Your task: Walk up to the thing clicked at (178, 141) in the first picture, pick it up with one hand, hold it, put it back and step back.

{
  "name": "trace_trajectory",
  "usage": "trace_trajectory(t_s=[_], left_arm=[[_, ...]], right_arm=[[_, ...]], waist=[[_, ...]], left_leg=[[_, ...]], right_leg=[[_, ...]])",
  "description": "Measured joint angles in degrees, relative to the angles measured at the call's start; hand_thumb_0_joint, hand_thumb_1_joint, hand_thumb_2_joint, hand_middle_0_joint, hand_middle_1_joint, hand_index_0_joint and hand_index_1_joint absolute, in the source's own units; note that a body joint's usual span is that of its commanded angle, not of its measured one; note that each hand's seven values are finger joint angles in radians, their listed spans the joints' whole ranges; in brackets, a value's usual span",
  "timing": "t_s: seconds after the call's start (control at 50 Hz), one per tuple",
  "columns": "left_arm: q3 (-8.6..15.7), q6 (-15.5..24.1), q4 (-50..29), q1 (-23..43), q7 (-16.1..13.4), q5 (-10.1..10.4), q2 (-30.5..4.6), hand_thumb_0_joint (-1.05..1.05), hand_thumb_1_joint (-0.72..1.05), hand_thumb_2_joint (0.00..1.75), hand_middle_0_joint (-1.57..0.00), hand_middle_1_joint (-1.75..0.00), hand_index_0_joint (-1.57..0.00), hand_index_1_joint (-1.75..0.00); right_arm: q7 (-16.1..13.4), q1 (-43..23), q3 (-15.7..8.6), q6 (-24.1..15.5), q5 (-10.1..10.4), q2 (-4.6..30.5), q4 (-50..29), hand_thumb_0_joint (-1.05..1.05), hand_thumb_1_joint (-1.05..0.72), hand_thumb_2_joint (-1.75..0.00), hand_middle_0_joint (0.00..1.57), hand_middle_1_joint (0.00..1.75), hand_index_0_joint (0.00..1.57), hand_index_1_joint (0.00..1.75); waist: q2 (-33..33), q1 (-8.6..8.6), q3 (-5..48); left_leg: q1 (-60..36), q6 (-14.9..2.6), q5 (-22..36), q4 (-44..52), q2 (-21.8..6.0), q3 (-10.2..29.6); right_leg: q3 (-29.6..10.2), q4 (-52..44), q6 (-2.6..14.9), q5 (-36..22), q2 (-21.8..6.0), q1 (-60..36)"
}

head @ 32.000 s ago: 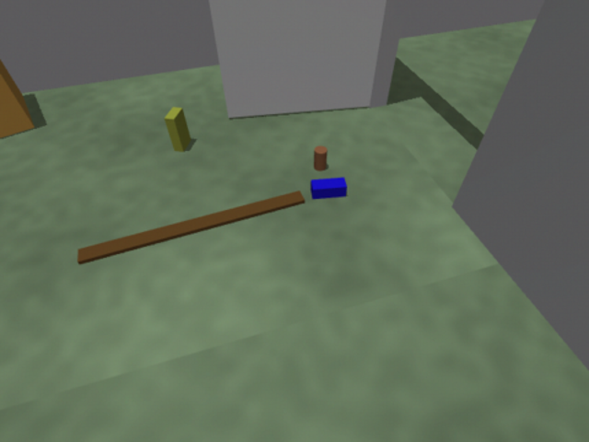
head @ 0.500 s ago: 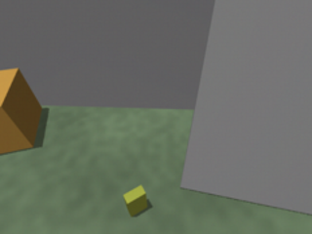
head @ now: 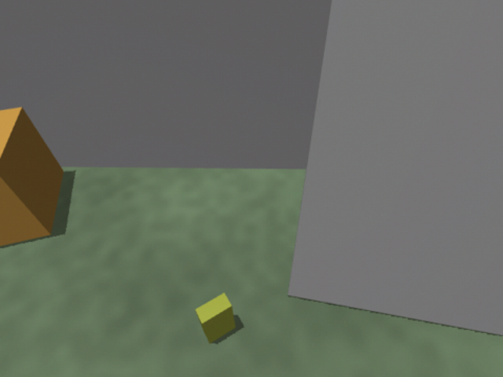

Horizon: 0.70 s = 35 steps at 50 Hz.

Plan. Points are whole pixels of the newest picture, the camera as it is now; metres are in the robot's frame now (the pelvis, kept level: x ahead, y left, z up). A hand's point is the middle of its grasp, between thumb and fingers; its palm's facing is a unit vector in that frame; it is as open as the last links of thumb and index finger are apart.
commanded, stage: stand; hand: left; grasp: from the side
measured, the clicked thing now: (216, 319) +0.45 +0.18 -0.67
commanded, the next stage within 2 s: step back in 1.04 s
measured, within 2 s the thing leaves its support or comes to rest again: neither
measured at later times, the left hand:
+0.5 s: hand out of the picture +0.11 +0.24 -0.15, palm faces -0.02 -0.94 -0.33, open 7.4 cm
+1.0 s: hand out of the picture +0.11 +0.24 -0.15, palm faces -0.01 -0.94 -0.34, open 7.4 cm
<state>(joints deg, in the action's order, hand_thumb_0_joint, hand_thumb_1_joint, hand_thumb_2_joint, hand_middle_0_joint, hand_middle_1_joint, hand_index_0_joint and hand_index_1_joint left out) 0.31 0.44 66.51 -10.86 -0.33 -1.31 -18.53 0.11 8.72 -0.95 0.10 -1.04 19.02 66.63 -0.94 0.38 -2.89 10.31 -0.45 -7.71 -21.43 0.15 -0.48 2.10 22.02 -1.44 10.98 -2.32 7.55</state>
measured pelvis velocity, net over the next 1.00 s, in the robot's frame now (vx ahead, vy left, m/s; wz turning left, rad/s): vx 0.04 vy -0.01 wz -0.01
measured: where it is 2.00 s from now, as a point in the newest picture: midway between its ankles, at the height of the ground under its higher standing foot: outside the picture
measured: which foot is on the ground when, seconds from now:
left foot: down 0.00-1.00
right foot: down 0.00-1.00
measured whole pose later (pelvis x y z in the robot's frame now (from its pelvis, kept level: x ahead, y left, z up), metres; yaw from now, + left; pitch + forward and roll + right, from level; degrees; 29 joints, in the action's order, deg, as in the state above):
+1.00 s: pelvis +0.04 -0.01 +0.00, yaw -1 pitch -2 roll +0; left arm 0.7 0.3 65.3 -6.5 -0.1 -0.8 -18.9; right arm -0.3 5.2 -0.2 -0.7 -0.8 19.4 66.7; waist -0.3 0.2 -2.6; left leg 6.3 0.4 -8.9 -17.6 -0.5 -0.9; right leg 1.8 17.8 -0.9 11.8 -1.6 3.6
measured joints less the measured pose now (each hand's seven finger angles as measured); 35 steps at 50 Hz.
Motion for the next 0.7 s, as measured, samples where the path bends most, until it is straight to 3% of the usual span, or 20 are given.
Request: trace_trajectory(t_s=[0.7], left_arm=[[0.5, 0.01, -1.01, 4.63, 0.13, 0.46, -0.31, 0.0, 0.91, 0.9, -0.2, -0.3, -0.2, -0.3]], right_arm=[[-0.48, -3.14, 0.57, -0.8, 0.22, 0.34, 0.31, 0.0, -0.91, -0.9, 0.2, 0.3, 0.21, 0.3]], waist=[[0.72, -0.38, -0.06]], left_leg=[[-3.54, 0.7, -1.07, 3.42, -0.56, -0.47]], right_leg=[[-0.41, -3.97, 0.35, 0.55, 0.6, -3.52]])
